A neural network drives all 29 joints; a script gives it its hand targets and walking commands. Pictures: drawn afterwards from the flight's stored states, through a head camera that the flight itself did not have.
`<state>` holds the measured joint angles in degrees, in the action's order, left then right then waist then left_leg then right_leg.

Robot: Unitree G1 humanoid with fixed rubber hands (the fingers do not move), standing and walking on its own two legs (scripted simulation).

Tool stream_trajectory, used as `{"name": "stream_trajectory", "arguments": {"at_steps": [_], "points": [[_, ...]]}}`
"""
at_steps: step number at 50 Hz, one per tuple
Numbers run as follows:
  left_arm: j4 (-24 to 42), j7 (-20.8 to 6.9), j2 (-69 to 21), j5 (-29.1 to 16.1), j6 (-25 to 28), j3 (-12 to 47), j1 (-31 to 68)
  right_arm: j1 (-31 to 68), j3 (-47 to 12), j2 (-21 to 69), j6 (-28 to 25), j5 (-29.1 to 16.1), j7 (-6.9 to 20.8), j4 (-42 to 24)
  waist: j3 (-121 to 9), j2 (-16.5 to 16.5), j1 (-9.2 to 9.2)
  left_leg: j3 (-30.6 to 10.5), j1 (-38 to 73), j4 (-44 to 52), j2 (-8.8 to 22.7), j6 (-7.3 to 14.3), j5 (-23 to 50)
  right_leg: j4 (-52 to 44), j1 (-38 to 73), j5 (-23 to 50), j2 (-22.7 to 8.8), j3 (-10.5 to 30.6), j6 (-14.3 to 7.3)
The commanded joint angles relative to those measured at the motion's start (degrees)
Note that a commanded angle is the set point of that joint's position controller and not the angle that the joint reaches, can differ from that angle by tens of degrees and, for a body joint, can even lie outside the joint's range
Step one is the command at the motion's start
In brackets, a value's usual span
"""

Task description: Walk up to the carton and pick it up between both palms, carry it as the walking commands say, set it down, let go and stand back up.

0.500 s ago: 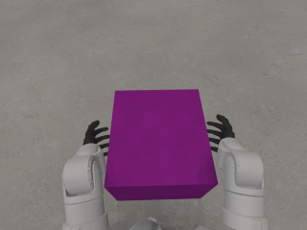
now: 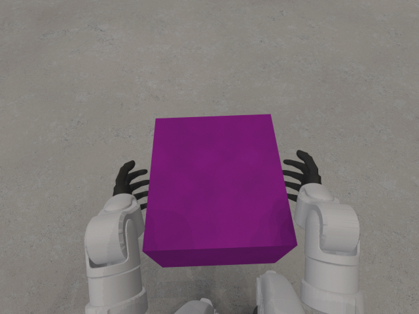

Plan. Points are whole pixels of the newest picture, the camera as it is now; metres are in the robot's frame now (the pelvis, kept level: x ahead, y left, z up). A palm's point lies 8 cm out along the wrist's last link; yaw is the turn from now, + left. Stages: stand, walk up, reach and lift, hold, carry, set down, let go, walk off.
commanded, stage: carry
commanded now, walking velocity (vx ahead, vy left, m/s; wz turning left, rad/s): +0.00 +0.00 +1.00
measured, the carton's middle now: (216, 191) +0.35 +0.00 -0.03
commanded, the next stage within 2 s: none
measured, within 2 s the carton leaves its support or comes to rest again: neither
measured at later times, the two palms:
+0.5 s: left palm out of the picture +0.25 +0.35 +0.06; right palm (171, 149) +0.39 +0.08 +0.07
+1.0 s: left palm out of the picture +0.13 +0.48 +0.09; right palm (56, 158) +0.36 +0.27 +0.11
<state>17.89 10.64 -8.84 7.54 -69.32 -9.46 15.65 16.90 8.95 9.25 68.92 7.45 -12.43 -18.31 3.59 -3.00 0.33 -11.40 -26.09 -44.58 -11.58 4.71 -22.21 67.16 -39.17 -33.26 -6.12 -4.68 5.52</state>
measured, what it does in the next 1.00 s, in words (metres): steps to the left, turning left: right foot, then left foot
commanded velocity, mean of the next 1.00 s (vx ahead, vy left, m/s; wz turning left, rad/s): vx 0.00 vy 0.00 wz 0.56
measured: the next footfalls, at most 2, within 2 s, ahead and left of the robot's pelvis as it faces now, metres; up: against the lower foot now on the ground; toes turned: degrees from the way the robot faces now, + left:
right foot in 0.12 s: +0.13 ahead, -0.13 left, +0.00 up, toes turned +0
left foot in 0.40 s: +0.06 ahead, +0.22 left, +0.00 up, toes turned +20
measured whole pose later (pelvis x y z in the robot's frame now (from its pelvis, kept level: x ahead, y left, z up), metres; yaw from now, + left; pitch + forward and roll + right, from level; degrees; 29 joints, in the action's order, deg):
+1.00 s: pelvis +0.05 +0.16 +0.01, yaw +45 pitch +3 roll -1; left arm 18.0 11.4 -8.7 7.6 -69.6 -9.5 15.1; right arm 17.8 9.3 9.5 68.4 7.3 -12.4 -16.2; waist 0.7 1.1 -0.5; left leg -2.4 -23.2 -39.9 -0.9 1.2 -18.9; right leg 62.9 -29.5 -29.0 -9.8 -9.5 2.8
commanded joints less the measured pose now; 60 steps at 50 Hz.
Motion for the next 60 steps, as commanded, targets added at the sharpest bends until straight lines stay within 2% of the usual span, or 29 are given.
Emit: {"name": "stream_trajectory", "arguments": {"at_steps": [1, 4, 5, 6, 7, 8, 9, 12, 17, 18, 19, 20, 21, 22, 25, 29, 30, 31, 32, 34, 36, 38, 41, 43, 45, 47, 50, 56, 60], "points": [[12.1, -20.6, -55.2, -30.3, 3.5, 43.4, 32.5, 28.7, -42.5, 52.8, -2.5, -27.4, 20.8, -12.9, -37.1, -2.3, 1.37, -22.8, 26.6, 6.7, 16.0, 5.7, 67.0, -12.6, 7.0, 7.3, 3.3, 9.6, -0.8], [11.1, -20.5, -53.4, -29.5, 3.6, 41.9, 30.2, 25.9, -41.8, 52.2, -1.6, -26.0, 20.4, -8.7, -40.2, -0.6, -0.04, -16.7, 14.0, 0.8, 12.2, 0.0, 59.9, -28.8, 27.2, 15.0, 0.6, 10.0, -3.5], [9.4, -20.3, -54.3, -28.9, 3.5, 42.7, 27.7, 24.5, -42.2, 51.3, -1.2, -25.9, 20.4, -8.6, -40.1, 2.5, -1.39, -11.1, 0.8, -6.0, 9.6, -3.4, 45.4, -37.9, 41.6, 28.2, -5.0, 10.4, -6.1], [10.1, -20.3, -52.4, -28.3, 3.8, 41.5, 29.0, 26.5, -43.5, 53.7, -0.9, -26.8, 20.4, -8.7, -40.7, 18.6, -0.94, -0.3, -15.9, -14.7, 3.8, -6.5, -1.4, -40.6, 58.8, 49.9, -21.2, 18.3, -10.4], [7.3, -20.5, -52.6, -28.0, 3.8, 40.2, 28.9, 27.7, -43.8, 51.9, -0.7, -26.4, 19.9, -9.9, -43.3, 24.8, -0.69, 4.6, -23.5, -24.2, 5.3, -6.3, -14.5, -36.1, 67.2, 68.4, -28.6, 19.1, -13.8], [5.2, -20.7, -52.0, -26.4, 3.5, 37.4, 24.4, 28.3, -44.5, 51.1, -0.7, -26.9, 19.6, -10.9, -44.2, 24.5, -0.80, 6.2, -23.3, -24.1, 9.9, -6.0, -14.1, -34.5, 68.9, 76.9, -30.5, 14.1, -15.3], [5.7, -20.4, -52.9, -25.1, 4.3, 37.7, 25.9, 31.2, -45.3, 51.7, -1.1, -28.4, 20.6, -12.2, -41.4, 21.1, -1.00, 6.1, -20.7, -23.4, 12.0, -7.1, -11.2, -31.5, 62.2, 77.2, -28.5, 10.2, -16.0], [8.2, -18.9, -54.3, -24.7, 4.9, 39.2, 26.5, 32.3, -45.9, 51.3, -1.7, -30.5, 22.3, -13.4, -33.9, 13.9, -0.85, 10.8, -13.1, -12.2, 9.8, -5.2, -11.2, -30.3, 51.8, 71.5, -23.5, -1.9, -10.8], [5.9, -18.7, -53.8, -23.6, 2.2, 41.7, 27.7, 23.6, -42.1, 52.0, 0.5, -27.3, 23.7, -0.9, -28.6, 10.1, 1.35, 16.0, 6.6, 5.5, 7.0, -2.5, 3.9, -18.9, 32.6, 52.4, -18.6, -14.5, -2.2], [6.2, -18.8, -52.0, -23.1, 1.7, 41.0, 28.3, 21.5, -41.9, 52.2, 0.9, -27.1, 24.3, 1.2, -26.8, 4.1, 2.85, 7.9, 11.7, 11.4, 9.3, -0.7, 16.6, -9.6, 24.8, 42.5, -16.0, -13.3, 0.4], [4.9, -18.9, -52.2, -23.1, 1.0, 41.2, 30.5, 20.5, -39.5, 52.0, 1.3, -25.6, 24.4, 4.9, -27.1, -10.5, 2.93, -9.4, 20.6, 11.7, 18.2, 4.7, 56.1, 2.3, 9.9, 12.5, -9.7, -12.0, 3.1], [4.3, -19.3, -52.9, -24.5, 1.0, 42.9, 30.3, 16.8, -38.7, 52.0, 1.0, -24.5, 24.3, 5.9, -25.4, -18.8, 2.47, -23.3, 28.5, 8.9, 22.4, 7.8, 89.4, 7.6, -3.0, -15.8, -0.8, -7.4, 4.8], [2.3, -19.6, -53.9, -24.3, 1.2, 43.2, 28.9, 17.3, -39.7, 53.3, 0.9, -24.7, 24.2, 5.2, -26.4, -10.5, 1.93, -18.2, 29.1, 5.3, 21.6, 6.9, 92.1, 9.2, -1.2, -12.8, -1.9, -1.3, 3.4], [1.2, -19.8, -54.5, -24.4, 1.0, 42.4, 30.6, 21.4, -39.4, 52.9, 1.0, -24.4, 24.2, 5.1, -24.4, -8.1, 2.24, -16.7, 27.6, 6.3, 20.7, 6.8, 88.6, 6.9, -2.8, -10.2, -1.1, -0.2, 3.5], [8.1, -20.6, -56.2, -28.6, 1.5, 44.7, 36.4, 27.9, -40.7, 53.5, -0.7, -25.8, 23.2, -3.1, -28.2, -14.9, 2.56, -23.4, 25.4, 9.3, 18.2, 9.4, 62.6, -3.4, -0.2, -4.9, 2.6, 3.7, 1.9], [11.0, -20.3, -57.6, -30.1, 2.4, 44.2, 33.8, 33.5, -43.4, 54.4, -2.0, -28.0, 21.9, -10.4, -37.9, -9.2, 0.58, -20.5, 16.0, 4.6, 17.0, 5.9, 45.4, -23.4, 21.8, 6.2, 1.8, 10.8, -2.8], [10.4, -20.3, -56.7, -28.6, 2.5, 42.1, 31.9, 32.0, -43.8, 55.2, -1.4, -27.5, 21.7, -9.6, -39.7, -1.6, -0.46, -12.3, 10.8, -1.0, 14.6, 3.1, 41.4, -33.5, 31.4, 16.0, 0.0, 9.2, -5.0], [9.6, -20.7, -56.5, -28.6, 2.8, 42.2, 30.5, 32.2, -44.9, 54.9, -1.9, -27.7, 21.5, -11.4, -40.3, 8.5, -2.06, -2.1, -3.2, -9.6, 9.5, -0.6, 23.6, -44.8, 45.8, 34.0, -9.3, 13.4, -6.6], [6.0, -21.1, -56.5, -28.8, 2.5, 41.3, 31.5, 35.4, -46.1, 57.3, -1.6, -28.4, 21.0, -12.0, -37.6, 25.2, -0.67, 8.2, -14.8, -19.4, 4.0, -4.4, -13.3, -43.7, 52.1, 57.8, -25.0, 21.8, -10.7], [7.6, -21.7, -56.6, -28.6, 2.7, 39.6, 31.4, 36.1, -47.5, 57.6, -1.7, -29.4, 20.8, -13.7, -38.5, 24.3, -0.53, 11.0, -13.4, -23.1, 11.6, -5.0, -13.0, -37.8, 52.5, 71.2, -24.3, 11.3, -14.7], [3.7, -21.6, -56.5, -28.0, 2.1, 39.3, 28.1, 32.9, -45.6, 56.1, -1.4, -28.5, 20.9, -9.1, -33.7, 17.1, -0.88, 11.3, -13.6, -16.8, 10.8, -3.7, -12.1, -34.0, 52.3, 71.3, -20.1, 5.8, -13.0], [6.6, -22.1, -55.9, -29.5, 2.3, 40.2, 29.9, 32.7, -46.0, 56.0, -1.7, -27.6, 20.4, -9.7, -32.1, 20.4, -0.51, 14.9, -11.5, -8.4, 10.8, -4.1, -8.5, -32.2, 51.8, 74.7, -16.8, 0.8, -10.8], [6.6, -21.2, -53.2, -27.4, 1.8, 40.3, 28.6, 28.4, -44.3, 55.6, -0.9, -28.2, 20.9, -4.0, -33.3, 15.2, -0.73, 20.1, -1.5, 11.9, 7.9, -4.5, 1.9, -26.9, 52.1, 73.4, -12.7, -6.7, -6.9], [8.3, -20.4, -53.1, -27.5, 1.0, 41.5, 30.6, 23.6, -42.2, 56.6, 0.4, -27.2, 21.1, 0.0, -37.2, 9.3, 1.59, 13.8, 18.2, 18.7, 11.3, -2.4, 31.4, -16.4, 36.4, 59.7, -9.6, -8.7, -2.2], [12.3, -19.9, -53.7, -28.3, 1.4, 44.6, 35.7, 24.6, -40.6, 56.6, -0.7, -28.1, 22.7, -1.1, -33.5, -18.8, 1.41, -6.6, 39.8, 9.0, 26.9, 2.8, 100.1, -2.6, 3.3, -3.1, -0.2, -5.8, -0.9], [6.9, -20.2, -54.5, -26.6, 0.2, 43.5, 32.2, 23.7, -38.7, 54.9, -0.2, -25.9, 23.0, 0.7, -31.0, -13.3, 1.39, -4.3, 35.5, 11.2, 26.7, 5.2, 85.1, 0.9, 1.3, -1.7, 0.4, -0.4, -1.1], [9.7, -19.9, -54.7, -28.1, 0.3, 45.5, 37.5, 21.6, -37.0, 56.4, 0.2, -25.6, 23.5, 4.5, -30.3, -12.5, 1.01, -1.3, 30.4, 13.3, 24.2, 6.2, 61.2, -0.5, 0.9, 1.9, 1.1, -0.3, -1.7], [6.2, -20.7, -55.6, -28.8, -0.1, 44.7, 36.2, 26.6, -38.8, 54.8, -0.2, -25.7, 22.9, -0.5, -31.3, -5.9, 1.15, -5.3, 26.1, 17.4, 25.6, 7.8, 40.8, -10.9, 7.0, 6.4, 4.8, -0.3, -3.5], [5.1, -21.0, -55.5, -28.3, -0.2, 42.8, 31.9, 27.4, -40.6, 54.7, -0.5, -25.3, 22.1, -3.6, -32.2, -1.5, 0.72, -2.0, 23.7, 15.2, 25.5, 7.1, 44.4, -19.8, 13.2, 11.4, 4.4, 0.9, -5.3]]}}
